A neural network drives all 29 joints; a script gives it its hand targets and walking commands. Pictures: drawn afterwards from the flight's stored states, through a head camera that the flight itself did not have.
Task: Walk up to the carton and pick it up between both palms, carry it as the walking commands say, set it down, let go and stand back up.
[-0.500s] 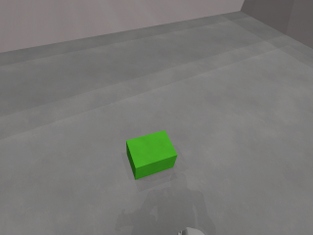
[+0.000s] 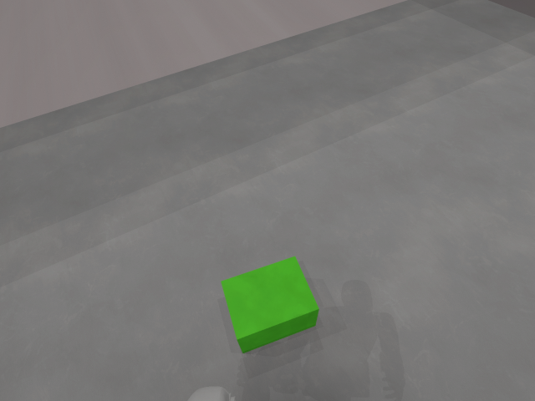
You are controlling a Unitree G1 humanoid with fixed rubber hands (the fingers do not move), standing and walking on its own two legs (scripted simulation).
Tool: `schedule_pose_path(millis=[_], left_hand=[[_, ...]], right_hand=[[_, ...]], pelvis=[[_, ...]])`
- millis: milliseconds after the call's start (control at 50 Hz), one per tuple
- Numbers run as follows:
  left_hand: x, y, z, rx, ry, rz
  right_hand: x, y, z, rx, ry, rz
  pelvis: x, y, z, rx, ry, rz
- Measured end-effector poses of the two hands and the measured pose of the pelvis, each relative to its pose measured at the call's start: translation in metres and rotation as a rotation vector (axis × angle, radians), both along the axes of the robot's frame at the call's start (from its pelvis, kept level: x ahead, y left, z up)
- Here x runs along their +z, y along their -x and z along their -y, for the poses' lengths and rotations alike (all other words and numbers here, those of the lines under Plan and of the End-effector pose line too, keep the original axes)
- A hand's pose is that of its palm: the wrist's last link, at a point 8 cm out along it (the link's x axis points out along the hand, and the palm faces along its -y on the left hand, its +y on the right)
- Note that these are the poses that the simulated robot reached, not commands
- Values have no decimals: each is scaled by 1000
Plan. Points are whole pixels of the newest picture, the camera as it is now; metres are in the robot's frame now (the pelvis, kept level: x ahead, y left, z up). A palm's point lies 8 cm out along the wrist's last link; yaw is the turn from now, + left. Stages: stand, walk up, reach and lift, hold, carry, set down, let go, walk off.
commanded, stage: walk up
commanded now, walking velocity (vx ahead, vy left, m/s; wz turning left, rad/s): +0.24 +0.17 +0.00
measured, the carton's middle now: (269, 304) +0.51 +0.05 -0.69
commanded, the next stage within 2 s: none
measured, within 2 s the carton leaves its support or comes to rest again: neither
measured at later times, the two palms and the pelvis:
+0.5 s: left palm out of the picture +0.08 +0.31 -0.15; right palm out of the picture +0.12 -0.18 -0.12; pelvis +0.06 +0.06 +0.00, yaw +1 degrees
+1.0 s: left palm out of the picture +0.06 +0.17 -0.11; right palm (505, 393) +0.17 -0.35 -0.13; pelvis +0.08 -0.09 +0.00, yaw +14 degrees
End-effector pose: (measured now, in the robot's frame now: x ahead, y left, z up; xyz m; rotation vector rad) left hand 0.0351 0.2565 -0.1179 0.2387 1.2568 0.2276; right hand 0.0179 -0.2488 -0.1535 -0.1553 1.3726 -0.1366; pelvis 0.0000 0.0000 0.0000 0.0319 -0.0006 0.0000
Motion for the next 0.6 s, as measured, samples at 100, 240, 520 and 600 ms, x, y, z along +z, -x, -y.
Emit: schedule_pose_path(millis=[100, 240, 520, 600], left_hand=[[4, 44, -7, 75, 2, -134], [-18, 32, -20, 99, 75, -178], [-28, -56, -51, 6, 99, -57], [-19, -86, -54, -11, 73, 35]], right_hand=[[7, -54, -11, 40, -21, 53], [17, -116, -45, 47, 29, 169], [32, -90, -64, -16, 113, 116], [45, -40, -24, -28, 191, -23]], pelvis=[[5, -22, -9, -2, -6, -3], [0, -48, -37, -7, 43, 0], [3, -59, -58, 24, 56, -23], [6, -57, -43, 78, 79, -45]])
